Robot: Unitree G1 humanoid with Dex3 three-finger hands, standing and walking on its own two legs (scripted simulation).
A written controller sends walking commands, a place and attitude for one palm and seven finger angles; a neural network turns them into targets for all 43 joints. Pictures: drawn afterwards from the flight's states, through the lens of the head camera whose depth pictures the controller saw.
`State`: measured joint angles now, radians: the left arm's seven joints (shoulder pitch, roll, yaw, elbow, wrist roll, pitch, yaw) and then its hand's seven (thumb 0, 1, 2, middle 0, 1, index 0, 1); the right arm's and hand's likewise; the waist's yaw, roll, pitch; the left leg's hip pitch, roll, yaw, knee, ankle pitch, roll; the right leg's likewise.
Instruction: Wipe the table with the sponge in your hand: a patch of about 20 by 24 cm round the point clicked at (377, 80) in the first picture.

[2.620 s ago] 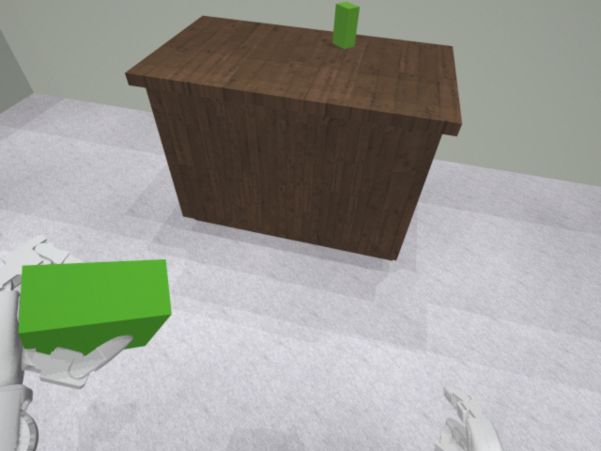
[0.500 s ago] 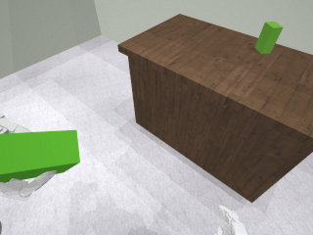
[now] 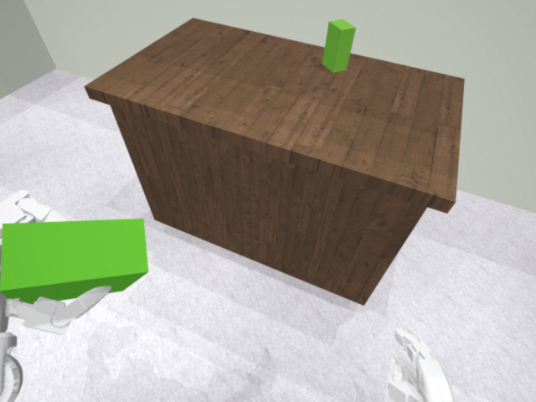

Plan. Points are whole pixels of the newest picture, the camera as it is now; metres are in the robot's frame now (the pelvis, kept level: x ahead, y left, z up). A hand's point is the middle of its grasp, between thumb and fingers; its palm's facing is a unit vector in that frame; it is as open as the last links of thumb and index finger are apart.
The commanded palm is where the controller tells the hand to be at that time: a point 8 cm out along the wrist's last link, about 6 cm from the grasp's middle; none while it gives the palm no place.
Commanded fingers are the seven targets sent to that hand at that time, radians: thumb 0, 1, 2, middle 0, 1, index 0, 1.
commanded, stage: turn to face it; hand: left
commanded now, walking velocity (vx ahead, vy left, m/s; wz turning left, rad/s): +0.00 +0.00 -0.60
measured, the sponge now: (95, 263) +0.22 +0.22 +0.16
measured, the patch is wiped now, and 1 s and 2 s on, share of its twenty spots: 0.00 0.00 0.00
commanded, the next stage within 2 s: take the last steps up to it in 1.16 s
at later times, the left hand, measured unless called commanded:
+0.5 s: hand (224, 283) +0.20 +0.07 +0.18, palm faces +0.14 -0.85 -0.50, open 9.5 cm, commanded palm +0.17 +0.13 +0.18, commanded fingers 0.00 0.10 1.30 -1.20 -1.60 -1.20 -1.60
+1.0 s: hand (351, 347) +0.16 -0.05 +0.15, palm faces -0.07 -0.86 -0.50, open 9.5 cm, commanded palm +0.13 +0.01 +0.18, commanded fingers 0.00 0.10 1.30 -1.20 -1.60 -1.20 -1.60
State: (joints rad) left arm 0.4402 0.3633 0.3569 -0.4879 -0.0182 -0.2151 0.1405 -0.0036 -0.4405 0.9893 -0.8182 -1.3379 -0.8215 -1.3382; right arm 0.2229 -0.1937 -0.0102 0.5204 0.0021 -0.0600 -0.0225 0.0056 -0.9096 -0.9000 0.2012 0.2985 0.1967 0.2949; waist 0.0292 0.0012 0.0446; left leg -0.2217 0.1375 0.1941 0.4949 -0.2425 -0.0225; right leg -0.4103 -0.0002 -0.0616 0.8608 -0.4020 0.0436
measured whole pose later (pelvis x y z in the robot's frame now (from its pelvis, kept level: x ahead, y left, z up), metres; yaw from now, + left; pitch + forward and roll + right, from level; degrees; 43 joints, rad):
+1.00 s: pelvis -0.16 -0.14 -0.02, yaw -32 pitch -1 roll -1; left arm 0.40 0.38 0.37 -0.48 -0.01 -0.20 0.14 0.00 -0.44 0.99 -0.82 -1.34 -0.82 -1.34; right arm 0.23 -0.17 0.02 0.56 0.02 -0.05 0.00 0.01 -0.91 -0.90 0.21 0.30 0.20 0.30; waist 0.04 0.08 0.13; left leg -0.27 0.23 0.09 0.78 -0.44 -0.10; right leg -0.37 0.02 -0.08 0.65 -0.23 -0.01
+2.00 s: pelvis -0.11 -0.17 -0.01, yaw -38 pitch +0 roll +2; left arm 0.49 0.37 0.37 -0.50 -0.01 -0.25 0.17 0.00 -0.44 1.00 -0.82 -1.34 -0.82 -1.34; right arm 0.22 -0.25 -0.05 0.61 0.00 -0.06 -0.06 0.01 -0.91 -0.90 0.20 0.30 0.20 0.30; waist 0.02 -0.03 0.06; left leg -0.29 0.05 0.17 0.50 -0.19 0.01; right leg -0.21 -0.11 -0.08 0.63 -0.41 0.02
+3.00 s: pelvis +0.09 -0.25 -0.01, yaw -38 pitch +1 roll +2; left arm 0.52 0.41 0.37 -0.58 -0.02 -0.24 0.14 0.00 -0.44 1.01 -0.82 -1.35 -0.82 -1.35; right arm 0.21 -0.11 0.03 0.61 0.00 -0.11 -0.04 0.01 -0.91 -0.90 0.21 0.30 0.20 0.30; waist -0.01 0.00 0.06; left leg -0.30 0.06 0.15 0.60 -0.30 0.00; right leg -0.34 -0.05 -0.16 0.64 -0.35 0.01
